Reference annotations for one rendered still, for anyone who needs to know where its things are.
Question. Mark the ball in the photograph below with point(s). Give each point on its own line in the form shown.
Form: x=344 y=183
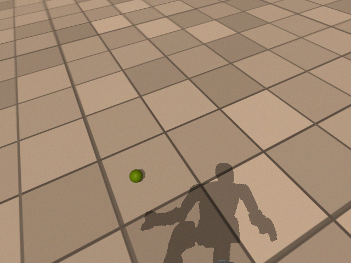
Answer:
x=136 y=176

